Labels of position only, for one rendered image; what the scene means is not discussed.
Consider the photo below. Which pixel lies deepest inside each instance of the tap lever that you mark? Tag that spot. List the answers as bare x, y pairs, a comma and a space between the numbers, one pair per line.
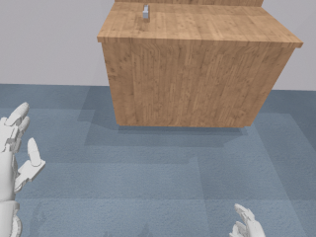
145, 12

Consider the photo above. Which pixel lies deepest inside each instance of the counter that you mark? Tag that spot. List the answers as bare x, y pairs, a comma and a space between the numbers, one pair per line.
192, 63

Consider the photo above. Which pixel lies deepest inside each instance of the robot left hand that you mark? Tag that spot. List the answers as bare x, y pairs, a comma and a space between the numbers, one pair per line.
11, 131

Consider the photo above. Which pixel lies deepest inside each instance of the robot right hand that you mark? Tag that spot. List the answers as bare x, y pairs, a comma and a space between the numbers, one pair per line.
253, 228

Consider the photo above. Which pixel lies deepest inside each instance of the robot left forearm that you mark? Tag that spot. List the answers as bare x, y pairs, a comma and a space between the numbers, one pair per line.
10, 224

